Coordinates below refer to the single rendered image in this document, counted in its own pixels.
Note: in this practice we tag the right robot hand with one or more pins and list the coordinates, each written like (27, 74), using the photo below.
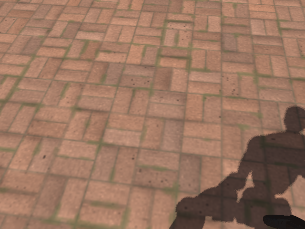
(284, 222)

